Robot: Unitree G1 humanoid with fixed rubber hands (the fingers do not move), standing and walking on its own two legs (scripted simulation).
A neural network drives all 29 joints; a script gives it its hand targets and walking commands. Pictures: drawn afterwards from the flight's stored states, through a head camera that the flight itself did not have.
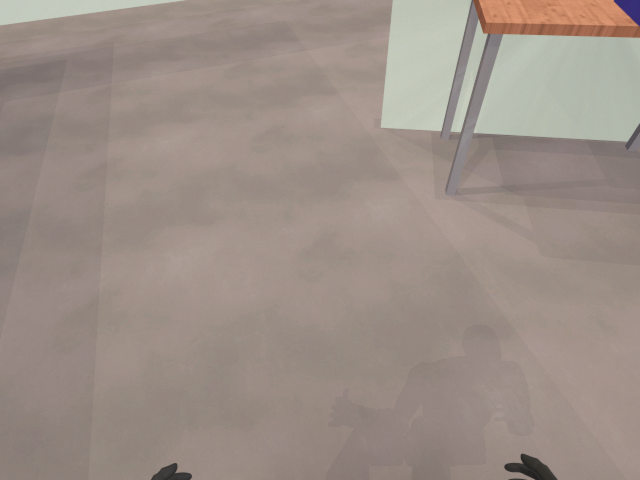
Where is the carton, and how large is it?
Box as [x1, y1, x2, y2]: [614, 0, 639, 25]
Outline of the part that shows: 614,0 639,25 639,0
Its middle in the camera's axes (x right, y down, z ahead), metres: +1.10 -0.79 +1.19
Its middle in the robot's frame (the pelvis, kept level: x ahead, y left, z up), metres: +1.43 -1.08 +0.07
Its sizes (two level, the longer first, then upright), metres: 0.237 0.225 0.157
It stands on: a table, 0.75 m high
